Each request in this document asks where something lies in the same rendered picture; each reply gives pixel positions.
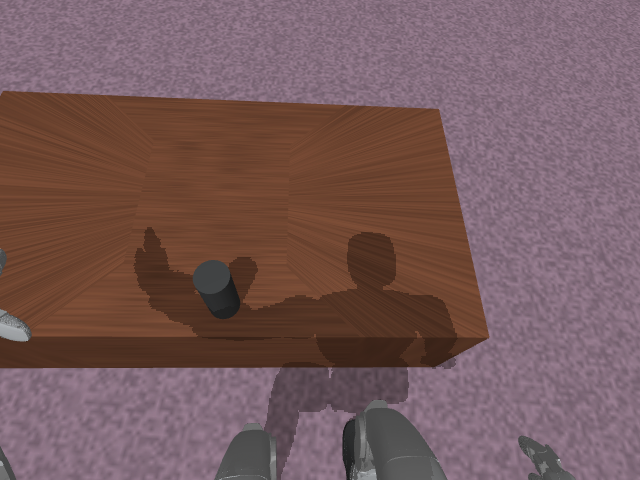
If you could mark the can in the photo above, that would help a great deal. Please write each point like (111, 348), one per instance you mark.
(215, 285)

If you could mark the left robot arm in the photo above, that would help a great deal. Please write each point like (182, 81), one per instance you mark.
(6, 472)

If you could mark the right robot hand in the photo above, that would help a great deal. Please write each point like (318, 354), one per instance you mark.
(547, 463)

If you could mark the left robot hand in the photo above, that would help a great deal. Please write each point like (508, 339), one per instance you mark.
(11, 327)

